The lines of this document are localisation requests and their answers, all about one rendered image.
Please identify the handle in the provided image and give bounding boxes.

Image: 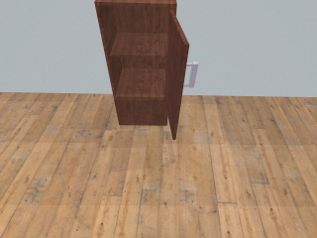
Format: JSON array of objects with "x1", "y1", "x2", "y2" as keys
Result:
[{"x1": 183, "y1": 61, "x2": 199, "y2": 88}]

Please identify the cupboard door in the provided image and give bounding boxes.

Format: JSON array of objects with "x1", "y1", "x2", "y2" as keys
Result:
[{"x1": 164, "y1": 10, "x2": 189, "y2": 140}]

